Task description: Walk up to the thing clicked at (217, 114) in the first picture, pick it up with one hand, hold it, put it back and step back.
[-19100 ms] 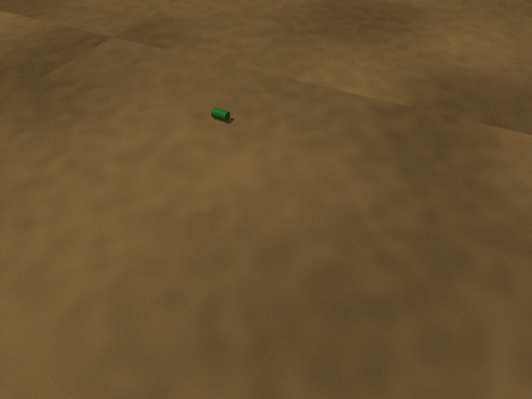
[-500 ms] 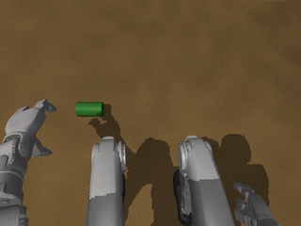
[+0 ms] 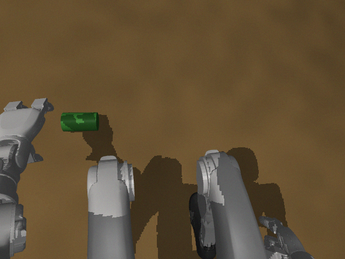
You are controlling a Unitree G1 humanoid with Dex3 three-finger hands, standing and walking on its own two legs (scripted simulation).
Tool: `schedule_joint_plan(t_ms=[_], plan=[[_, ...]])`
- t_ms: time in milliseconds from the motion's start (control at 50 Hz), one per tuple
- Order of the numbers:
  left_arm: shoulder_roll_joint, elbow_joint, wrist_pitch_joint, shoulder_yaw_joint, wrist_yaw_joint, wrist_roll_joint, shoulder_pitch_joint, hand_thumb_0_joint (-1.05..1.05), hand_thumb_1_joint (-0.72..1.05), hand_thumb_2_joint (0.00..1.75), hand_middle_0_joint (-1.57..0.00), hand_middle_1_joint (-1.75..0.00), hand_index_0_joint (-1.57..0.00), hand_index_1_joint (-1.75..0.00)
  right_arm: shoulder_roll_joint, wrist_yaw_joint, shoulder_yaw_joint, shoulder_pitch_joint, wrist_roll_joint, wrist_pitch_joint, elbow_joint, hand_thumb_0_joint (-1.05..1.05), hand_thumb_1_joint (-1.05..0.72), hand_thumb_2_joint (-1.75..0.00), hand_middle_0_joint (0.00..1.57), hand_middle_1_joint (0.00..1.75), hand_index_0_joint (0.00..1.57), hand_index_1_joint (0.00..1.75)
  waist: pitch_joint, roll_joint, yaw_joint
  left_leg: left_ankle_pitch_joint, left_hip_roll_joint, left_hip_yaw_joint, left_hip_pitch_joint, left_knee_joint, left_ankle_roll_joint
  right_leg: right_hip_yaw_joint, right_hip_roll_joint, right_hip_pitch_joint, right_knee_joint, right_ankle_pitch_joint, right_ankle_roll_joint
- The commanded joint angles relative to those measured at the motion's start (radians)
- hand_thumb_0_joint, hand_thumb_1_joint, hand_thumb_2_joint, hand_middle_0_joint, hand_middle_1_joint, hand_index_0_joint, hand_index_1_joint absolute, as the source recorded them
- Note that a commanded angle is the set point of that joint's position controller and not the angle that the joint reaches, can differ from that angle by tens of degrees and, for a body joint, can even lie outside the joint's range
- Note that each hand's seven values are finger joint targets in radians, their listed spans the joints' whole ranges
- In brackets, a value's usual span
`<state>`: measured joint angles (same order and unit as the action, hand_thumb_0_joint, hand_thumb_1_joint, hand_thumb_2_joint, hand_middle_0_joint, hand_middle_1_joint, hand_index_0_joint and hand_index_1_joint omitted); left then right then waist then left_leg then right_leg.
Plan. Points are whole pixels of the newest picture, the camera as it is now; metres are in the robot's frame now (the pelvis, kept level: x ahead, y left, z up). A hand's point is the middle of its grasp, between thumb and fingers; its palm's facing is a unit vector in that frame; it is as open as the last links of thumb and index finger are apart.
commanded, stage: rise first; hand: left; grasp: from above
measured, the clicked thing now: (80, 121) +0.47 +0.27 -0.32
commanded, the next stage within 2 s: approach in 0.56 s
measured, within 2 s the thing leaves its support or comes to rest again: neither
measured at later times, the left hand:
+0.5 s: hand (42, 134) +0.39 +0.33 -0.19, palm faces -0.45 -0.07 -0.89, open 12.7 cm
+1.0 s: hand (74, 114) +0.46 +0.27 -0.21, palm faces -0.42 -0.03 -0.91, open 13.3 cm
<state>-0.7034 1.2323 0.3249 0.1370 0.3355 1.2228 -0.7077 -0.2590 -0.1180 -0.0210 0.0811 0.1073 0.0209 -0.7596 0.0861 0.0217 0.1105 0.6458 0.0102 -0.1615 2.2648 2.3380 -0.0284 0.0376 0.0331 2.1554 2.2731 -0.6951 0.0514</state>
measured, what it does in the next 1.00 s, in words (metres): stands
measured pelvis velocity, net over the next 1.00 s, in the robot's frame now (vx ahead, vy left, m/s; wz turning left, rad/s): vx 0.01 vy -0.01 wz -0.02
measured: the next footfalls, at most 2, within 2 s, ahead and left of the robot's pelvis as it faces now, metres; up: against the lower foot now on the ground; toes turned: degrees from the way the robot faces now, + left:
none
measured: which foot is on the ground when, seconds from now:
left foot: down 0.00-1.00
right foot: down 0.00-1.00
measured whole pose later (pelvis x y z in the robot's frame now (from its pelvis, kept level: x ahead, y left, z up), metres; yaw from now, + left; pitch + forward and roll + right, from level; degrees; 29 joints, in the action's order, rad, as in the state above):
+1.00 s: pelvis +0.01 -0.01 -0.03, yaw -1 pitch +33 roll -7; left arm -0.72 1.46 0.31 0.05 0.51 1.35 -0.94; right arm -0.25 -0.13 0.03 0.07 0.18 0.04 -0.80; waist 0.05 0.05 0.22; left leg 0.68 0.01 -0.20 2.35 2.44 -0.07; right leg 0.05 0.05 2.26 2.38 -0.71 0.05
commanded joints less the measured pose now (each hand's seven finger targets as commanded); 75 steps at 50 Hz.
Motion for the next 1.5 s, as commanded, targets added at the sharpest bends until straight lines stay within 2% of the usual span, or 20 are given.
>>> schedule_joint_plan(t_ms=[0, 180, 240, 360, 420, 620, 640, 680, 800, 900, 960, 1000, 1040, 1100, 1200, 1240, 1320, 1360, 1420, 1480], plan=[[-0.283, -0.119, 0.008, 0.048, 0.043, -0.001, -0.237, 0.00, -0.32, 0.82, -0.26, -0.77, -0.26, -0.78, -0.233, 0.009, -0.075, 0.159, 0.008, 0.009, 0.026, 0.00, -0.90, -0.90, 0.20, 0.30, 0.20, 0.30, 0.624, -0.243, -0.017, -0.098, 0.002, 0.109, -0.579, -0.261, 0.051, 0.108, 0.011, -0.193, -0.222, 0.147, -0.082], [-0.286, -0.078, 0.051, 0.059, 0.073, 0.035, -0.239, 0.00, -0.30, 0.80, -0.28, -0.76, -0.28, -0.76, -0.227, 0.000, -0.067, 0.158, 0.028, -0.008, 0.012, 0.00, -0.91, -0.90, 0.20, 0.30, 0.20, 0.30, 0.628, -0.232, 0.004, -0.159, -0.001, 0.114, -0.556, -0.211, 0.055, 0.111, 0.019, -0.207, -0.187, 0.198, -0.076], [-0.311, -0.074, 0.065, 0.067, 0.089, 0.050, -0.249, 0.00, -0.28, 0.79, -0.29, -0.76, -0.29, -0.76, -0.227, 0.002, -0.068, 0.146, 0.031, -0.011, 0.009, 0.00, -0.91, -0.90, 0.20, 0.30, 0.20, 0.30, 0.639, -0.258, -0.006, -0.141, -0.002, 0.113, -0.561, -0.206, 0.051, 0.113, 0.022, -0.181, -0.179, 0.181, -0.080], [-0.317, -0.059, 0.078, 0.066, 0.120, 0.081, -0.277, 0.00, -0.29, 0.80, -0.29, -0.76, -0.29, -0.76, -0.226, 0.000, -0.064, 0.144, 0.045, -0.019, 0.001, 0.00, -0.91, -0.90, 0.20, 0.30, 0.20, 0.30, 0.638, -0.258, 0.011, -0.132, 0.002, 0.119, -0.529, -0.186, 0.054, 0.110, 0.024, -0.182, -0.172, 0.179, -0.077], [-0.327, -0.054, 0.076, 0.080, 0.137, 0.084, -0.275, 0.00, -0.28, 0.80, -0.30, -0.75, -0.30, -0.76, -0.227, 0.002, -0.066, 0.142, 0.048, -0.020, -0.004, 0.00, -0.91, -0.90, 0.20, 0.30, 0.20, 0.30, 0.652, -0.255, 0.003, -0.133, 0.003, 0.121, -0.532, -0.181, 0.053, 0.111, 0.024, -0.183, -0.165, 0.176, -0.076], [-0.333, 0.018, 0.056, 0.066, 0.163, 0.092, -0.323, 0.00, -0.28, 0.79, -0.28, -0.79, -0.29, -0.79, -0.227, 0.004, -0.056, 0.134, 0.061, -0.010, -0.016, 0.00, -0.91, -0.90, 0.20, 0.30, 0.20, 0.30, 0.617, -0.236, 0.025, -0.097, 0.007, 0.130, -0.469, -0.151, 0.059, 0.102, 0.021, -0.172, -0.167, 0.159, -0.074], [-0.341, 0.033, 0.053, 0.074, 0.164, 0.091, -0.312, 0.00, -0.36, 0.87, -0.27, -0.76, -0.24, -0.79, -0.228, 0.004, -0.054, 0.137, 0.062, -0.008, -0.019, 0.00, -0.91, -0.90, 0.20, 0.30, 0.20, 0.30, 0.608, -0.223, 0.024, -0.096, 0.008, 0.131, -0.460, -0.148, 0.060, 0.101, 0.021, -0.177, -0.167, 0.157, -0.074], [-0.307, 0.046, 0.050, 0.042, 0.159, 0.089, -0.337, 0.00, -0.33, 0.81, -0.19, -0.92, -0.22, -0.89, -0.226, 0.002, -0.049, 0.142, 0.068, -0.004, -0.023, 0.00, -0.91, -0.90, 0.20, 0.30, 0.20, 0.30, 0.595, -0.224, 0.047, -0.098, 0.007, 0.127, -0.453, -0.141, 0.061, 0.104, 0.020, -0.173, -0.162, 0.165, -0.072], [-0.236, 0.037, 0.051, -0.050, 0.165, 0.091, -0.482, 0.00, -0.37, 0.85, -0.16, -0.96, -0.19, -0.93, -0.234, 0.004, -0.043, 0.171, 0.072, 0.009, -0.042, 0.00, -0.91, -0.90, 0.20, 0.30, 0.20, 0.30, 0.607, -0.247, 0.110, -0.099, 0.000, 0.111, -0.466, -0.123, 0.057, 0.114, 0.026, -0.150, -0.163, 0.177, -0.072], [-0.200, 0.072, 0.007, -0.076, 0.211, 0.101, -0.558, 0.00, -0.42, 0.89, -0.12, -1.02, -0.15, -0.99, -0.242, 0.004, -0.028, 0.193, 0.076, 0.026, -0.046, 0.00, -0.91, -0.90, 0.20, 0.30, 0.20, 0.30, 0.613, -0.304, 0.139, -0.117, -0.004, 0.111, -0.491, -0.127, 0.049, 0.127, 0.026, -0.135, -0.145, 0.199, -0.073], [-0.257, 0.099, -0.050, -0.040, 0.237, 0.121, -0.585, 0.00, -0.43, 0.90, -0.12, -1.01, -0.15, -0.98, -0.248, 0.003, -0.014, 0.206, 0.075, 0.028, -0.032, 0.00, -0.91, -0.90, 0.20, 0.30, 0.20, 0.30, 0.642, -0.342, 0.132, -0.154, -0.005, 0.122, -0.505, -0.129, 0.048, 0.120, 0.024, -0.163, -0.138, 0.244, -0.076], [-0.281, 0.131, -0.097, -0.003, 0.247, 0.121, -0.551, 0.00, -0.45, 0.92, -0.13, -0.97, -0.15, -0.96, -0.249, 0.003, -0.008, 0.204, 0.073, 0.027, -0.021, 0.00, -0.91, -0.90, 0.20, 0.30, 0.20, 0.30, 0.668, -0.351, 0.113, -0.172, -0.007, 0.127, -0.519, -0.134, 0.046, 0.121, 0.021, -0.172, -0.129, 0.261, -0.078], [-0.287, 0.127, -0.131, -0.005, 0.244, 0.117, -0.573, 0.00, -0.44, 0.91, -0.15, -0.96, -0.16, -0.94, -0.244, 0.000, 0.006, 0.187, 0.069, 0.020, -0.005, 0.00, -0.91, -0.90, 0.20, 0.30, 0.20, 0.30, 0.689, -0.389, 0.108, -0.167, -0.004, 0.136, -0.509, -0.144, 0.048, 0.114, 0.023, -0.189, -0.134, 0.269, -0.084], [-0.294, 0.184, -0.186, -0.016, 0.212, 0.103, -0.530, 0.00, -0.42, 0.90, -0.17, -0.93, -0.18, -0.92, -0.243, -0.003, 0.018, 0.188, 0.054, 0.012, 0.007, 0.00, -0.91, -0.90, 0.20, 0.30, 0.20, 0.30, 0.672, -0.326, 0.111, -0.171, -0.001, 0.143, -0.446, -0.132, 0.064, 0.102, 0.025, -0.239, -0.149, 0.294, -0.077], [-0.330, 0.180, -0.218, 0.003, 0.126, 0.019, -0.407, 0.00, -0.45, 0.92, -0.16, -0.92, -0.16, -0.92, -0.245, -0.003, 0.024, 0.188, 0.035, 0.006, 0.038, 0.00, -0.91, -0.90, 0.20, 0.30, 0.20, 0.30, 0.637, -0.204, 0.093, -0.147, -0.001, 0.139, -0.365, -0.130, 0.083, 0.092, 0.029, -0.329, -0.172, 0.275, -0.063], [-0.360, 0.143, -0.204, 0.010, 0.084, -0.012, -0.396, 0.00, -0.45, 0.91, -0.16, -0.93, -0.16, -0.92, -0.244, -0.003, 0.025, 0.192, 0.026, 0.002, 0.048, 0.00, -0.91, -0.90, 0.20, 0.30, 0.20, 0.30, 0.622, -0.164, 0.091, -0.137, -0.001, 0.138, -0.329, -0.125, 0.089, 0.083, 0.029, -0.370, -0.187, 0.265, -0.057], [-0.332, 0.131, -0.130, -0.003, 0.001, -0.045, -0.331, 0.00, -0.44, 0.90, -0.16, -0.95, -0.17, -0.93, -0.251, -0.001, 0.032, 0.198, 0.033, -0.006, 0.045, 0.00, -0.91, -0.90, 0.20, 0.30, 0.20, 0.30, 0.590, -0.143, 0.097, -0.130, 0.002, 0.117, -0.321, -0.128, 0.078, 0.101, 0.034, -0.367, -0.175, 0.240, -0.060], [-0.320, 0.067, -0.065, -0.015, -0.022, -0.050, -0.369, 0.00, -0.42, 0.88, -0.18, -0.94, -0.19, -0.92, -0.259, -0.003, 0.028, 0.211, 0.041, -0.009, 0.037, 0.00, -0.91, -0.90, 0.20, 0.30, 0.20, 0.30, 0.583, -0.157, 0.113, -0.134, 0.003, 0.108, -0.328, -0.119, 0.071, 0.110, 0.035, -0.353, -0.175, 0.238, -0.065], [-0.280, -0.069, 0.036, -0.020, -0.017, -0.056, -0.401, 0.00, -0.37, 0.84, -0.21, -0.92, -0.23, -0.90, -0.260, -0.006, 0.012, 0.235, 0.054, -0.008, 0.027, 0.00, -0.91, -0.90, 0.20, 0.30, 0.20, 0.30, 0.614, -0.240, 0.107, -0.156, -0.003, 0.101, -0.421, -0.112, 0.051, 0.119, 0.037, -0.336, -0.176, 0.241, -0.071], [-0.272, -0.248, 0.114, -0.024, 0.033, -0.042, -0.394, 0.00, -0.36, 0.82, -0.20, -0.92, -0.22, -0.89, -0.265, -0.006, -0.021, 0.223, 0.058, -0.013, 0.034, 0.00, -0.91, -0.90, 0.20, 0.30, 0.20, 0.30, 0.705, -0.342, 0.092, -0.186, -0.011, 0.094, -0.544, -0.106, 0.033, 0.120, 0.038, -0.298, -0.160, 0.257, -0.078]])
